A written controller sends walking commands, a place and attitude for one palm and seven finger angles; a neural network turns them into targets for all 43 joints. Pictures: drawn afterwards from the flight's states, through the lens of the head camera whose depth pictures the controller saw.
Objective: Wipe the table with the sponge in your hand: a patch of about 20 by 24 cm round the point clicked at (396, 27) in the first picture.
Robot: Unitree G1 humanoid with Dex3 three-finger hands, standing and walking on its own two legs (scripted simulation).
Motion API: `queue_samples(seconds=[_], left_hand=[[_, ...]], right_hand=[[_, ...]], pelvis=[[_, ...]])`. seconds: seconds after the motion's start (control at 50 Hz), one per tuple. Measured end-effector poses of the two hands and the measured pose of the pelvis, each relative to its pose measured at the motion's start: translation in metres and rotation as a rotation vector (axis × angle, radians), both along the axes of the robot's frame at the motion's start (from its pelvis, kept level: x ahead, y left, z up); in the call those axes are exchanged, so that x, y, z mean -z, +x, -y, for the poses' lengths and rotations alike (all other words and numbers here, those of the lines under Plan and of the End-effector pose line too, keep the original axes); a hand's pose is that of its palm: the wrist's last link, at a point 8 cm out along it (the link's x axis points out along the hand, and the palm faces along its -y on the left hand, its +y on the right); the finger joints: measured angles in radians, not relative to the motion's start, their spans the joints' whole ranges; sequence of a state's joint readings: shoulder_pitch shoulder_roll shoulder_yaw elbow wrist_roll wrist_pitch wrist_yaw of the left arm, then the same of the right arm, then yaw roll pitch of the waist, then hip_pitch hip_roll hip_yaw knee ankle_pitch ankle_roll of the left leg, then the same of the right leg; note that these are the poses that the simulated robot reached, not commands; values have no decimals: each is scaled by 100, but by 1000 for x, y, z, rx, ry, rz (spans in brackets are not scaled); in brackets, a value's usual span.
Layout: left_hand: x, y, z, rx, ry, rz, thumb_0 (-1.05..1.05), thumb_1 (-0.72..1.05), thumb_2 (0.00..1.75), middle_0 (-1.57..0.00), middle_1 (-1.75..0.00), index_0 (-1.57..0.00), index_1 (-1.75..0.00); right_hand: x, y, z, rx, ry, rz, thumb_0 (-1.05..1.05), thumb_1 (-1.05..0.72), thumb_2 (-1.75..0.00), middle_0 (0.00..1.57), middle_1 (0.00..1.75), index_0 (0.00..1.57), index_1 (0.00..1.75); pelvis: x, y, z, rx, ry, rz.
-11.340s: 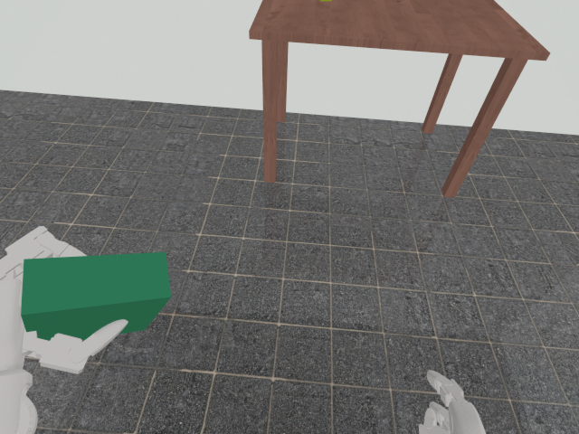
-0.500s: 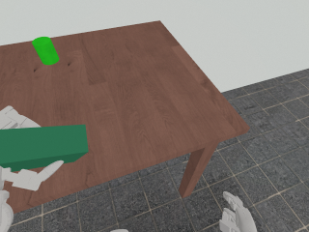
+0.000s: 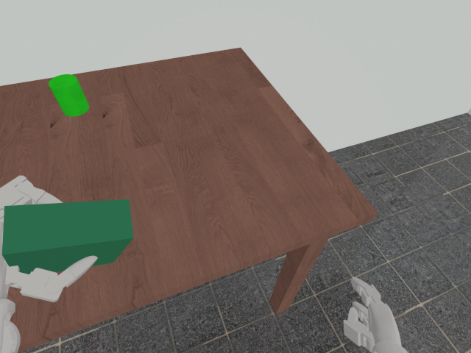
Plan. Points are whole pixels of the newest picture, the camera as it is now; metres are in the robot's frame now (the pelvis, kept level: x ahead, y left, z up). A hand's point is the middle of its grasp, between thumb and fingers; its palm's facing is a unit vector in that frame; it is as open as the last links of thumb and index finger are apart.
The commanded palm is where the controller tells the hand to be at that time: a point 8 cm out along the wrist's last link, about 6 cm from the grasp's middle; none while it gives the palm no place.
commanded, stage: come to a stop and stand still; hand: left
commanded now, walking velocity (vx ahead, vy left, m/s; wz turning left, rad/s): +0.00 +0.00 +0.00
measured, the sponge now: (87, 238) +0.23 +0.21 +0.14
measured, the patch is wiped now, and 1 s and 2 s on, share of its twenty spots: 0.00 0.00 0.00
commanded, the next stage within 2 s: look again from close up in 1.52 s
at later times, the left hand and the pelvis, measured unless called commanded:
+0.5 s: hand out of the picture +0.14 +0.31 +0.17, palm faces +0.46 -0.81 -0.36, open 9.3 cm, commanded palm +0.07 +0.32 +0.18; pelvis -0.08 +0.04 +0.00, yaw +1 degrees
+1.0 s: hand out of the picture +0.12 +0.32 +0.17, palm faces +0.40 -0.84 -0.36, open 9.3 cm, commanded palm +0.07 +0.35 +0.18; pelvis -0.09 +0.07 +0.00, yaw -2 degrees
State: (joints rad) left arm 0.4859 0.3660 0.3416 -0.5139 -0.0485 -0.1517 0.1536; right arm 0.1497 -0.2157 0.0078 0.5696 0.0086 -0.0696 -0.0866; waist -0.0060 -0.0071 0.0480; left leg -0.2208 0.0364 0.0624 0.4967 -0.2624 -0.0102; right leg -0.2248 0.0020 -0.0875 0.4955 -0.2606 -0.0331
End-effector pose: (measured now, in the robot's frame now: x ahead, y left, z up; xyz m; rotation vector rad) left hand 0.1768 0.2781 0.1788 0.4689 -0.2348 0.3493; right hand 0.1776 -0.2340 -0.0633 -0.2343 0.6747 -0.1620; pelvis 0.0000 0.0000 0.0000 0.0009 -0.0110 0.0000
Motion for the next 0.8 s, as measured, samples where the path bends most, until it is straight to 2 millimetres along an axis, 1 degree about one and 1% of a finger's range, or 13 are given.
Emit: queue_samples(seconds=[0.02, 0.06, 0.1, 0.12, 0.16, 0.24, 0.28, 0.34, 0.42, 0.5, 0.6, 0.72, 0.8], left_hand=[[-7, 0, -3, 14, 68, 14, 0, -44, 104, -82, -138, -82, -138], [-22, 2, -23, 9, 156, 89, 0, -44, 104, -82, -138, -82, -138], [-25, 1, -40, -38, 117, 137, 0, -44, 104, -82, -138, -82, -138], [-23, -1, -44, -54, 86, 147, 0, -44, 104, -82, -138, -81, -138], [-17, -8, -41, -45, 30, 142, 0, -44, 104, -81, -139, -81, -139], [5, -31, -22, 60, -33, 61, 0, -43, 104, -81, -139, -80, -139], [14, -42, -20, 92, -36, 21, 0, -43, 104, -81, -139, -81, -139], [18, -55, -33, 79, -12, 4, 0, -44, 104, -81, -139, -81, -139], [10, -68, -56, 3, 20, 57, 0, -44, 104, -81, -139, -81, -138], [1, -82, -66, -46, 21, 121, 0, -44, 104, -81, -139, -81, -139], [1, -94, -64, -21, -4, 142, 0, -44, 104, -81, -139, -81, -139], [12, -92, -72, 35, 2, 126, 0, -44, 104, -81, -139, -81, -139], [10, -93, -81, 13, 15, 100, 0, -44, 104, -81, -139, -81, -139]], right_hand=[[-3, -1, -1, -22, -16, 14, 1, -90, -90, 20, 30, 20, 30], [-5, -6, -3, -72, -29, 15, 1, -90, -90, 20, 30, 20, 30], [-7, -14, -6, -93, -12, 26, 1, -90, -90, 20, 30, 20, 30], [-8, -19, -8, -94, -4, 37, 1, -90, -90, 20, 30, 20, 30], [-10, -30, -11, -83, 8, 53, 1, -90, -90, 20, 30, 20, 30], [-10, -58, -21, -45, 19, 58, 1, -90, -90, 20, 30, 20, 30], [-7, -73, -28, -34, 17, 39, 1, -90, -90, 20, 30, 20, 30], [-2, -91, -38, -36, 17, -2, 1, -90, -90, 20, 30, 20, 30], [7, -107, -51, -70, 30, -37, 1, -90, -90, 21, 30, 20, 30], [12, -112, -61, -110, 48, -47, 1, -90, -90, 21, 30, 21, 30], [9, -108, -68, -141, 31, -31, 1, -90, -90, 21, 30, 21, 30], [5, -106, -71, -97, 2, 22, 1, -90, -90, 21, 30, 21, 30], [3, -113, -77, -87, 34, 15, 1, -90, -90, 21, 30, 20, 30]], pelvis=[[0, -4, 1, -3, -6, -2], [0, -14, 3, 4, -6, -3], [0, -23, -1, 21, -7, 5], [0, -27, -5, 22, -10, 11], [0, -35, -12, 27, -7, 23], [0, -46, -25, 34, -5, 38], [0, -51, -29, 30, -9, 42], [1, -60, -33, 17, -16, 51], [3, -71, -36, -1, -20, 70], [5, -79, -39, -23, -21, 79], [6, -86, -46, -30, -30, 70], [15, -98, -59, -8, -39, 86], [10, -100, -60, -6, -33, 75]])
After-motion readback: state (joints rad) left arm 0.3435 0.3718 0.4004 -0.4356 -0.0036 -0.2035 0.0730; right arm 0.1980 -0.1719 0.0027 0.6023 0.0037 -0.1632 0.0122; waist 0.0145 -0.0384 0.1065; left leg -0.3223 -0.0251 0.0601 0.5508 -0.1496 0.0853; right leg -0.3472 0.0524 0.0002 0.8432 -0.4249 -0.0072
